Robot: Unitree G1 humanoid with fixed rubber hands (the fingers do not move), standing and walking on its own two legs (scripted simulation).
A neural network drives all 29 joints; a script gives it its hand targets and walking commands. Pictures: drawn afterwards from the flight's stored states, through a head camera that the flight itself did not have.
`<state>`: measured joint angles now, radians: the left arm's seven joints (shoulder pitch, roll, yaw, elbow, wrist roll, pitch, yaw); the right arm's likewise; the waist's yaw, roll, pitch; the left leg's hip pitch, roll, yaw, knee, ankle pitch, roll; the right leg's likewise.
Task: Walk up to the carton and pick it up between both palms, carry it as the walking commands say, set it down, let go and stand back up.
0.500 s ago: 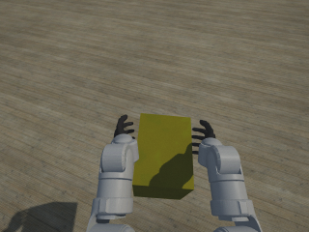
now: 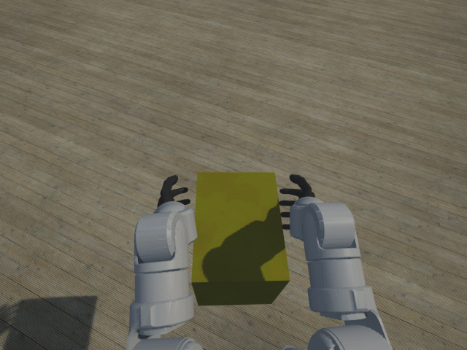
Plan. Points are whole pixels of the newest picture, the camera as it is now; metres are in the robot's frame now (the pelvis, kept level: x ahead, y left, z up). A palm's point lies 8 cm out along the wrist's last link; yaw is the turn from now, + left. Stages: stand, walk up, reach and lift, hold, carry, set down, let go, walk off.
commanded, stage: carry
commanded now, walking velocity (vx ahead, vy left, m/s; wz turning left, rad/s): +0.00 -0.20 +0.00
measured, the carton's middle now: (235, 240) +0.33 +0.03 -0.03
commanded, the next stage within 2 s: none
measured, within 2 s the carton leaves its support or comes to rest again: neither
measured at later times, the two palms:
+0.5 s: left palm (262, 255) +0.25 +0.00 +0.08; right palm (411, 274) +0.23 -0.22 +0.07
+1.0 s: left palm (323, 308) +0.18 -0.07 +0.10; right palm out of the picture +0.19 -0.29 +0.09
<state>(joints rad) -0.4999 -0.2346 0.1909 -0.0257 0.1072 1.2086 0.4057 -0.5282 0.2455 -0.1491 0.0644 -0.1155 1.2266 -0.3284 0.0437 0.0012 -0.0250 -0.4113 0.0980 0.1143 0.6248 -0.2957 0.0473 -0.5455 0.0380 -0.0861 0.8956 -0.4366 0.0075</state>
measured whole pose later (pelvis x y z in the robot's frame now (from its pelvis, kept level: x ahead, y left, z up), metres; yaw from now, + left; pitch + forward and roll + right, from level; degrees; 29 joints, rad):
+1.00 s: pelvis -0.14 -0.22 +0.00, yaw +1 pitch +3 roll -4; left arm -0.56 -0.26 0.17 0.00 0.12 1.22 0.46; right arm -0.51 0.24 -0.20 0.03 -0.14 1.21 -0.24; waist 0.07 0.00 -0.03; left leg -0.47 0.21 0.05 0.58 -0.17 -0.07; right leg -0.41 -0.03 -0.07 0.73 -0.40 0.04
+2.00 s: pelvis -0.26 -0.50 -0.01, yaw +4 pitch +3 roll -1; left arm -0.51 -0.24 0.17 -0.04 0.17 1.19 0.24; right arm -0.48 0.23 -0.13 -0.09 -0.04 1.26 -0.44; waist -0.09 -0.02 0.02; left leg -0.36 0.04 0.14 0.66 -0.37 0.00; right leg -0.44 0.01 -0.18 0.58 -0.19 -0.09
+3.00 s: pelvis -0.36 -0.82 +0.00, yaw +6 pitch +4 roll +2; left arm -0.52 -0.24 0.13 -0.01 0.10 1.19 0.38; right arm -0.43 0.21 -0.13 -0.06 -0.11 1.24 -0.31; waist 0.01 0.02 0.03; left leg -0.49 0.08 0.10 0.92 -0.57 -0.06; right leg -0.37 -0.05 -0.12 0.58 -0.28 -0.04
